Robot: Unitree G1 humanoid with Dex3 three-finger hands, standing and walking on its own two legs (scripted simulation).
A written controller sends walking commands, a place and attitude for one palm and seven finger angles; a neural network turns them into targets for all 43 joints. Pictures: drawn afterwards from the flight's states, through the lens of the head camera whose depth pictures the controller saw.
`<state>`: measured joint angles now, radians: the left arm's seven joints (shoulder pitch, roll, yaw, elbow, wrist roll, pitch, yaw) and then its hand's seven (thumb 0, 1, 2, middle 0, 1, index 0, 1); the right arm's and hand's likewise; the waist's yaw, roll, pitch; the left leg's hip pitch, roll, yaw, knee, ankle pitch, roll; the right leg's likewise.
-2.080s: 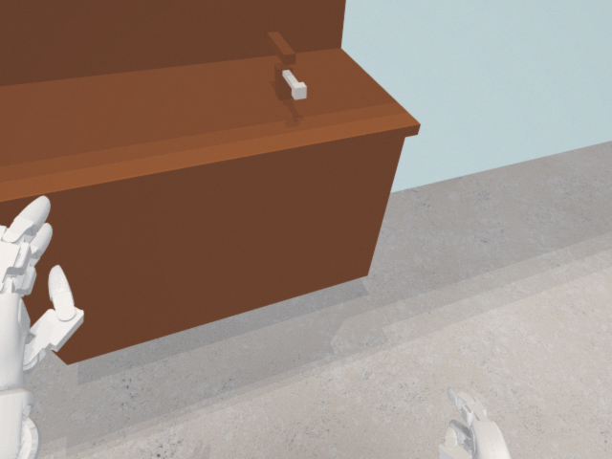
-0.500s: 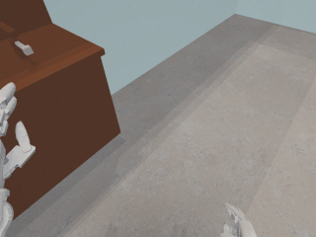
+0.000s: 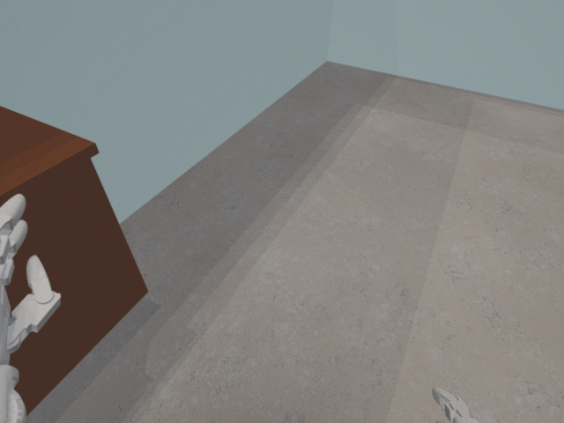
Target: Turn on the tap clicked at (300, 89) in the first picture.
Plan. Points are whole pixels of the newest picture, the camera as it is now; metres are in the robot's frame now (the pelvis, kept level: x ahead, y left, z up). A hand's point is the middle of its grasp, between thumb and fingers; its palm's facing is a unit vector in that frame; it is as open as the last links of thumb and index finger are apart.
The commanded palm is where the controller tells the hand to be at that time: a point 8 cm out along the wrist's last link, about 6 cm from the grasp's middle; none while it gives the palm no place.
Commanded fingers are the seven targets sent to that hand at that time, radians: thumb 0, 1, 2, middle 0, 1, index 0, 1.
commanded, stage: walk to a spot facing it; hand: left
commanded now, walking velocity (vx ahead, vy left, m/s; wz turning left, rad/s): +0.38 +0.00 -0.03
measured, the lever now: out of the picture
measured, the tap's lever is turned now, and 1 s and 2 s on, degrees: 0 0 0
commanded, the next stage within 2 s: turn to face it in 0.46 s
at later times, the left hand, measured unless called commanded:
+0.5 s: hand (161, 199) +0.36 +0.18 +0.17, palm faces +0.41 -0.79 -0.47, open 7.4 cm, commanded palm +0.29 +0.23 +0.18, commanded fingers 0.00 0.90 0.90 -0.20 -0.30 -0.20 -0.30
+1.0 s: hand (177, 170) +0.41 +0.17 +0.18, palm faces +0.65 -0.60 -0.47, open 7.4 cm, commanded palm +0.35 +0.19 +0.18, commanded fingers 0.00 0.90 0.90 -0.20 -0.30 -0.20 -0.30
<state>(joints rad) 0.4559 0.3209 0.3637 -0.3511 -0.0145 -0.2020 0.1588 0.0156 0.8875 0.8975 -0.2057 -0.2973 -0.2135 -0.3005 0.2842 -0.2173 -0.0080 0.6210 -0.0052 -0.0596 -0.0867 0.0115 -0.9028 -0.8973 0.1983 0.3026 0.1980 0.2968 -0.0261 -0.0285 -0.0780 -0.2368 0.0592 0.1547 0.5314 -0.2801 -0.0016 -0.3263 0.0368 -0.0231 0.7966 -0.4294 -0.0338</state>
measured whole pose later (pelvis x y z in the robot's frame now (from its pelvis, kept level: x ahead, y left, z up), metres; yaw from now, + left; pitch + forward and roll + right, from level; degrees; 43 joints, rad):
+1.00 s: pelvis +0.28 -0.12 -0.01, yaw +17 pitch +0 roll -1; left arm 0.48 0.35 0.40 -0.58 -0.04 -0.17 0.15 0.02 0.88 0.90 -0.21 -0.30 -0.22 -0.30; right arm 0.20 -0.17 0.01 0.62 0.02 -0.10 -0.05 0.01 -0.90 -0.90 0.21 0.30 0.21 0.30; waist 0.05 0.07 0.09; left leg -0.46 0.07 -0.06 0.83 -0.41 -0.04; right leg -0.31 -0.07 -0.15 0.65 -0.30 0.02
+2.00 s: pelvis +0.29 -0.21 +0.02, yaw +44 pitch +1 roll +4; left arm 0.50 0.36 0.34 -0.46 -0.03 -0.21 0.14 0.02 0.88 0.90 -0.21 -0.30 -0.22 -0.30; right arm 0.20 -0.30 -0.07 0.64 -0.01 -0.06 -0.07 0.01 -0.90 -0.90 0.20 0.30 0.20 0.30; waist -0.01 0.00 0.03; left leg -0.50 0.06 0.04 1.03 -0.29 -0.04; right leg -0.25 -0.11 -0.20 0.41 -0.19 -0.05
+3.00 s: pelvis +0.33 -0.03 -0.01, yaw +43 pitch +0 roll +2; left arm 0.47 0.40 0.41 -0.58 -0.02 -0.27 0.18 0.02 0.88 0.90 -0.21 -0.30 -0.22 -0.30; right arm 0.20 -0.24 -0.06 0.58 0.00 -0.08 -0.07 0.01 -0.90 -0.90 0.20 0.30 0.20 0.30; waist 0.00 -0.06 0.05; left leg -0.32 0.05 0.16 0.58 -0.24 0.01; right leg -0.26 -0.10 -0.08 0.80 -0.49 0.01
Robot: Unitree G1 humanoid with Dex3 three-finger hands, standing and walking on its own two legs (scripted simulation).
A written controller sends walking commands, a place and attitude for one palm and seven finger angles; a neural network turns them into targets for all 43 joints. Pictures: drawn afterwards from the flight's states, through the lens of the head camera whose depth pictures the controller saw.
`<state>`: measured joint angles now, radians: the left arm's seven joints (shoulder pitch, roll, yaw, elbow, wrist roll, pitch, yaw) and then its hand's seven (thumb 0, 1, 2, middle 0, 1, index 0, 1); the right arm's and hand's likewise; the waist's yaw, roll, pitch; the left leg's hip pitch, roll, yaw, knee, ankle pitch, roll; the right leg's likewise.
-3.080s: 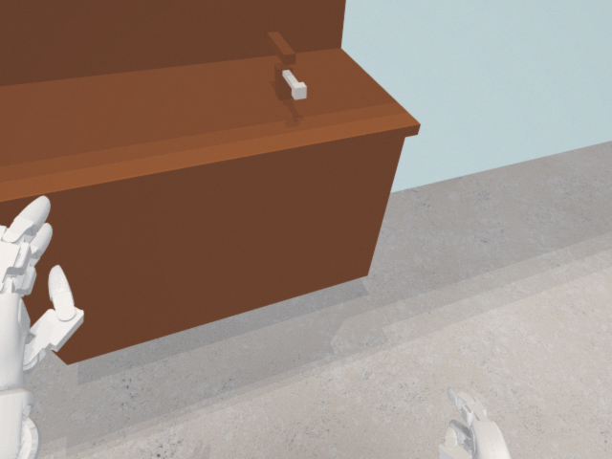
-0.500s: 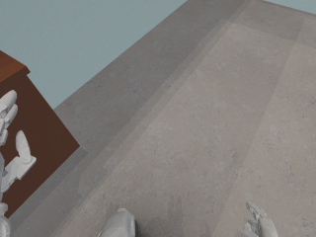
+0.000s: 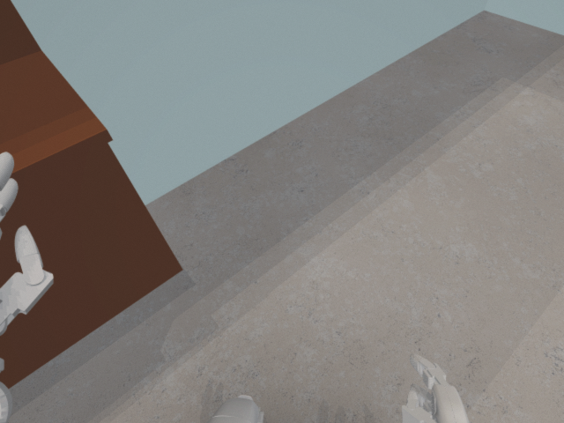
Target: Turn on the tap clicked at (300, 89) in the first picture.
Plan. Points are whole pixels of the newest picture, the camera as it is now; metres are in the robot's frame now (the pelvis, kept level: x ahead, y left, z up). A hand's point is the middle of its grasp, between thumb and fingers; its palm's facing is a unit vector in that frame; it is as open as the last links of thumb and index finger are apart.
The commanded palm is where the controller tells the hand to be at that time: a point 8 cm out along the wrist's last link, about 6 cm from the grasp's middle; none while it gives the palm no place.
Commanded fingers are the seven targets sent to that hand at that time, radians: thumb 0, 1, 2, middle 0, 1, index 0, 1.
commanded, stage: turn to face it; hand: left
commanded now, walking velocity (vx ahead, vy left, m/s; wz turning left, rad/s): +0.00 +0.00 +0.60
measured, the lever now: out of the picture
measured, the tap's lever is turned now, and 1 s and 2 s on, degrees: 0 0 0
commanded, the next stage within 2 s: take the last steps up to it in 0.52 s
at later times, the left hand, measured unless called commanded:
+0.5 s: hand out of the picture +0.14 +0.26 +0.20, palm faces +0.58 -0.68 -0.44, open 7.4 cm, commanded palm +0.07 +0.29 +0.19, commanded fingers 0.00 0.90 0.90 -0.20 -0.30 -0.20 -0.30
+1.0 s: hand out of the picture +0.06 +0.21 +0.20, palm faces +0.68 -0.55 -0.48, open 7.4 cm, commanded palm -0.01 +0.23 +0.19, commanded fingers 0.00 0.90 0.90 -0.20 -0.30 -0.20 -0.30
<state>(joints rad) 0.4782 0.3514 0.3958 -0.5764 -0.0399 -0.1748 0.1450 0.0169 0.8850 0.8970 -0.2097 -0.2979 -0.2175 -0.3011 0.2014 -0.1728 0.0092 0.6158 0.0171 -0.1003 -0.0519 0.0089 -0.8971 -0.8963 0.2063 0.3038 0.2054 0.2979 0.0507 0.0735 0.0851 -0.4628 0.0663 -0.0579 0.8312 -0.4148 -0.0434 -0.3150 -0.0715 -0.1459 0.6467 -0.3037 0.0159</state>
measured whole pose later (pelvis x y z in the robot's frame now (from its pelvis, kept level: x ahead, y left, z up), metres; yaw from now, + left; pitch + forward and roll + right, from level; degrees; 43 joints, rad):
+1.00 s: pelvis -0.02 -0.09 +0.03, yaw +27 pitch +1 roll +4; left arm 0.50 0.36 0.34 -0.46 -0.03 -0.21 0.14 0.02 0.88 0.90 -0.21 -0.30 -0.22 -0.30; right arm 0.20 -0.30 -0.07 0.64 -0.01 -0.06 -0.07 0.01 -0.90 -0.90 0.20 0.30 0.20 0.30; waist -0.01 0.00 0.03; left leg -0.50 0.06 0.04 1.03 -0.29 -0.04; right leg -0.25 -0.11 -0.20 0.41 -0.19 -0.05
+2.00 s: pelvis +0.07 +0.08 +0.00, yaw +26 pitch +0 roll +2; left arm 0.47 0.40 0.41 -0.58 -0.02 -0.27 0.18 0.02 0.88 0.90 -0.21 -0.30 -0.22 -0.30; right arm 0.20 -0.24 -0.06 0.58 0.00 -0.08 -0.07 0.01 -0.90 -0.90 0.20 0.30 0.20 0.30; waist 0.00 -0.06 0.05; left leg -0.32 0.05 0.16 0.58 -0.24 0.01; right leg -0.26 -0.10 -0.08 0.80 -0.49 0.01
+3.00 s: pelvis +0.28 +0.15 +0.01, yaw +26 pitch +0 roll +1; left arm 0.51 0.39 0.37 -0.55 -0.02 -0.22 0.15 0.02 0.89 0.90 -0.21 -0.30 -0.21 -0.30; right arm 0.23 -0.12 0.05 0.60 0.00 -0.10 -0.04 0.01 -0.90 -0.90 0.21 0.30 0.21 0.30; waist 0.01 0.02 0.05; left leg -0.26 0.09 0.13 0.58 -0.31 -0.04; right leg -0.34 -0.05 -0.14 0.60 -0.28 0.02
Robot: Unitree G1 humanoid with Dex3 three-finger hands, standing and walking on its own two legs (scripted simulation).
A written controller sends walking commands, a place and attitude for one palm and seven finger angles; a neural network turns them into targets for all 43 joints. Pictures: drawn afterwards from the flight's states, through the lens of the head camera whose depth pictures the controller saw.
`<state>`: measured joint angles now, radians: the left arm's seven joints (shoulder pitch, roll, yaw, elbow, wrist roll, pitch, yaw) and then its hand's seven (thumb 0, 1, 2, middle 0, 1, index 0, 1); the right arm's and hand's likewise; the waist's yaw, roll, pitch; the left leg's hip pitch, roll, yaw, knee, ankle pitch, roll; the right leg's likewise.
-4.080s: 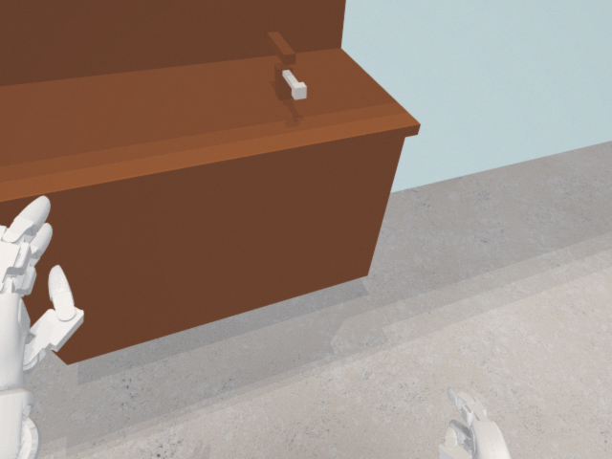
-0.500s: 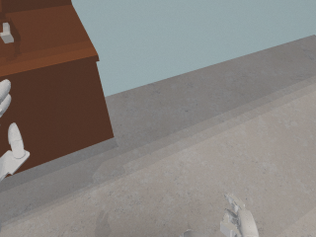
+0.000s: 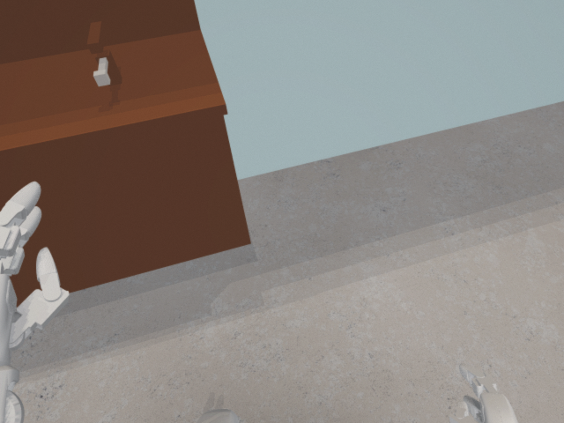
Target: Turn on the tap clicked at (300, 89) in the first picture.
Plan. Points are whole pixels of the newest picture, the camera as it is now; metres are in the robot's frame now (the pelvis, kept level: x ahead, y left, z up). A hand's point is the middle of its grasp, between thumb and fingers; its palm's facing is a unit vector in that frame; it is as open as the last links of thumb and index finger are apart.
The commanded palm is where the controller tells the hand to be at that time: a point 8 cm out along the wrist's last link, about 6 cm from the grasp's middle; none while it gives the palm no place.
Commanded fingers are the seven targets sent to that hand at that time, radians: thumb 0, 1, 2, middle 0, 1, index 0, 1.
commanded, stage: take the last steps up to it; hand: left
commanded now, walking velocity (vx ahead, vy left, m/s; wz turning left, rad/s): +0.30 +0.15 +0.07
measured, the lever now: (102, 77) +0.84 +0.48 +0.06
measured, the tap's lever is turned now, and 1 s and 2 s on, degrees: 0 0 0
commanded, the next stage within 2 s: come to a stop and stand still in 1.84 s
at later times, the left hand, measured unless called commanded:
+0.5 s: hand (4, 258) +0.25 +0.30 +0.18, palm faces +0.42 -0.81 -0.42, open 7.4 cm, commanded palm +0.20 +0.35 +0.17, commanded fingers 0.00 0.90 0.90 -0.20 -0.30 -0.20 -0.30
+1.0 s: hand (35, 179) +0.38 +0.34 +0.17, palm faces +0.41 -0.81 -0.42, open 7.4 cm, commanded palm +0.32 +0.38 +0.17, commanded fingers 0.00 0.90 0.90 -0.20 -0.30 -0.20 -0.30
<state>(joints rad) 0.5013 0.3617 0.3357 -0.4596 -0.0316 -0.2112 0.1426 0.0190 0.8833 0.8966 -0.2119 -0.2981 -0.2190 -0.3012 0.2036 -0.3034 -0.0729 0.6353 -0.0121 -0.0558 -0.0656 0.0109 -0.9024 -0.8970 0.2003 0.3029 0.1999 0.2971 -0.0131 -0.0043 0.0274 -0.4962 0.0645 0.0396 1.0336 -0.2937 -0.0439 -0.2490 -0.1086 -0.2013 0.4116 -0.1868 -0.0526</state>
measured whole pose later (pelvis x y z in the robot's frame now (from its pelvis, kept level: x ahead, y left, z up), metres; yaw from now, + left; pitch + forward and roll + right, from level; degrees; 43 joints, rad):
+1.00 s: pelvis +0.16 +0.10 -0.03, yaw -1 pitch +0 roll +2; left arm 0.47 0.40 0.41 -0.58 -0.02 -0.27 0.18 0.02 0.88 0.90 -0.21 -0.30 -0.22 -0.30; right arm 0.20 -0.24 -0.06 0.58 0.00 -0.08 -0.07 0.01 -0.90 -0.90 0.20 0.30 0.20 0.30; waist 0.00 -0.06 0.05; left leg -0.32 0.05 0.16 0.58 -0.24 0.01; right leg -0.26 -0.10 -0.08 0.80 -0.49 0.01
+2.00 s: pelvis +0.39 +0.07 -0.02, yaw -1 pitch +0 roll +1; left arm 0.51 0.39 0.37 -0.55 -0.02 -0.22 0.15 0.02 0.89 0.90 -0.21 -0.30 -0.21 -0.30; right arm 0.23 -0.12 0.05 0.60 0.00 -0.10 -0.04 0.01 -0.90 -0.90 0.21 0.30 0.21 0.30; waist 0.01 0.02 0.05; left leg -0.26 0.09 0.13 0.58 -0.31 -0.04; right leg -0.34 -0.05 -0.14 0.60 -0.28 0.02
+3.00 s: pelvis +0.35 +0.15 -0.01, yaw -1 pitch -3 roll -1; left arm 0.26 0.29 0.33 -0.37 0.00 -0.25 0.12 0.02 0.89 0.90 -0.20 -0.30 -0.21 -0.30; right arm 0.25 -0.18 0.05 0.59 -0.01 -0.17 0.01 0.01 -0.90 -0.90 0.21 0.30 0.21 0.30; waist 0.06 -0.02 0.01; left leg -0.23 -0.05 0.11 0.44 -0.18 0.08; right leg -0.21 0.00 0.02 0.45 -0.24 -0.01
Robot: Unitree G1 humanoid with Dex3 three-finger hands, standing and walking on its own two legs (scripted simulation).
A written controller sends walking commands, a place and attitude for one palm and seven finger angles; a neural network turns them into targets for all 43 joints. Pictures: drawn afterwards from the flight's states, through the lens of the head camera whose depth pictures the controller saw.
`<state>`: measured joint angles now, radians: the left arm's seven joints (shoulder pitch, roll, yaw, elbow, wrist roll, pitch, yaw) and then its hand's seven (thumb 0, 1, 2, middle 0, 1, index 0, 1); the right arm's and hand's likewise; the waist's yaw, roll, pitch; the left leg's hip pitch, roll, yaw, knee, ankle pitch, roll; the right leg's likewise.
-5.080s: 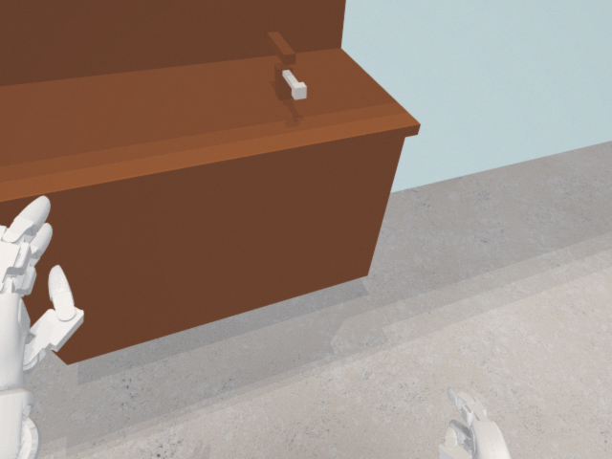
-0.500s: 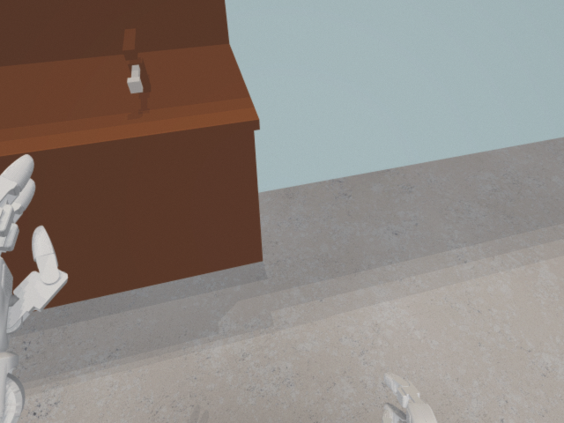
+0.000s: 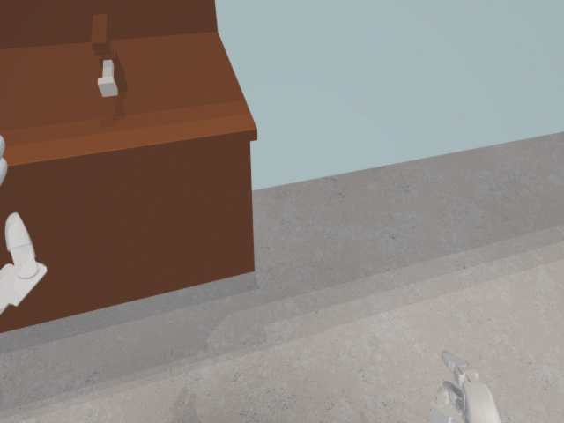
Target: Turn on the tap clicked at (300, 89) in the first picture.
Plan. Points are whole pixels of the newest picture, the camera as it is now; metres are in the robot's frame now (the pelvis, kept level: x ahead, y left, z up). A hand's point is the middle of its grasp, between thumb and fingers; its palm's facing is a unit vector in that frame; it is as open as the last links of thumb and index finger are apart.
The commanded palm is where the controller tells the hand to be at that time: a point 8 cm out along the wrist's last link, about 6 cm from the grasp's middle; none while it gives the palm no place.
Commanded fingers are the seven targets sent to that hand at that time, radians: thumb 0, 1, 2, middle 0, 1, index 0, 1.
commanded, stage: take the last steps up to it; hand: left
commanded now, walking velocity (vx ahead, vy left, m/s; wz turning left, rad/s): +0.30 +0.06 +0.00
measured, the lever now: (107, 86) +0.68 +0.39 +0.08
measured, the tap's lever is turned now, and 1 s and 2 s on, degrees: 0 0 0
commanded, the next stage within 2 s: come to a stop and stand still in 0.84 s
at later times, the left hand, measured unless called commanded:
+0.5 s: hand (117, 184) +0.34 +0.22 +0.18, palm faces +0.42 -0.79 -0.45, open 7.4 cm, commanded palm +0.27 +0.26 +0.19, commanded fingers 0.00 0.90 0.90 -0.20 -0.30 -0.20 -0.30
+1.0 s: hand (153, 124) +0.44 +0.20 +0.19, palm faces +0.38 -0.79 -0.49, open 7.4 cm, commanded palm +0.39 +0.25 +0.19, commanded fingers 0.00 0.90 0.90 -0.20 -0.30 -0.20 -0.30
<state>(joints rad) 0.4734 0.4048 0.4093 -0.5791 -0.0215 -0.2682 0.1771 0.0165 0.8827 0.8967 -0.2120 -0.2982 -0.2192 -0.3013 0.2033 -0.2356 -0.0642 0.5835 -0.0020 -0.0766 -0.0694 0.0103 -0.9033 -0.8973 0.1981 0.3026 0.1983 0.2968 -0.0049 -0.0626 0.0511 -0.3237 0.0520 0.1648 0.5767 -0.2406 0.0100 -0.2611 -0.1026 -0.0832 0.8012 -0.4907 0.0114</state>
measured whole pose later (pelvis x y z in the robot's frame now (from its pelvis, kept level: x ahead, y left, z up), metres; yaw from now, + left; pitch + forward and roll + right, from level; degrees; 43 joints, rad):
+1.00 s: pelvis +0.23 -0.03 +0.00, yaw +0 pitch +0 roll +1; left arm 0.51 0.39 0.37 -0.55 -0.02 -0.22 0.15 0.02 0.89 0.90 -0.21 -0.30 -0.21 -0.30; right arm 0.23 -0.12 0.05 0.60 0.00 -0.10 -0.04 0.01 -0.90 -0.90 0.21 0.30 0.21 0.30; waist 0.01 0.02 0.05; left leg -0.26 0.09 0.13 0.58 -0.31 -0.04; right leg -0.34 -0.05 -0.14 0.60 -0.28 0.02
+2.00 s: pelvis +0.19 +0.05 +0.02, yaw +0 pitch -3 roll -1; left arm 0.26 0.29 0.33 -0.37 0.00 -0.25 0.12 0.02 0.89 0.90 -0.20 -0.30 -0.21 -0.30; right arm 0.25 -0.18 0.05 0.59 -0.01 -0.17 0.01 0.01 -0.90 -0.90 0.21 0.30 0.21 0.30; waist 0.06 -0.02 0.01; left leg -0.23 -0.05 0.11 0.44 -0.18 0.08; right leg -0.21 0.00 0.02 0.45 -0.24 -0.01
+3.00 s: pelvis +0.28 +0.02 +0.00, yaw -2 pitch +0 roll +0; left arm 0.40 0.36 0.36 -0.43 -0.04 -0.18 0.13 0.02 0.89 0.90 -0.20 -0.30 -0.21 -0.30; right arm 0.22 -0.20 0.02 0.55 -0.01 -0.08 -0.04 0.01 -0.90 -0.90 0.20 0.30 0.20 0.30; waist 0.00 -0.02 -0.01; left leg -0.17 -0.03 0.13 0.57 -0.39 0.07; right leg -0.31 0.00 -0.02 0.79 -0.42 -0.03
